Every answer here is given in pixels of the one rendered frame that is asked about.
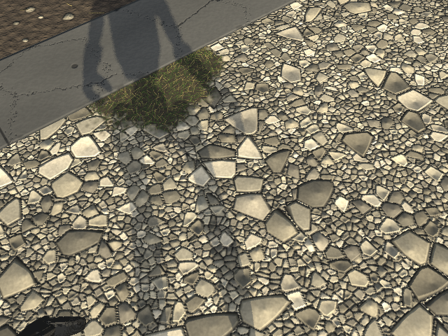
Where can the robot left hand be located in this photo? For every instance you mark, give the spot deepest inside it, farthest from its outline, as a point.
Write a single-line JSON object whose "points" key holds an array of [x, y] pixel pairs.
{"points": [[60, 326]]}

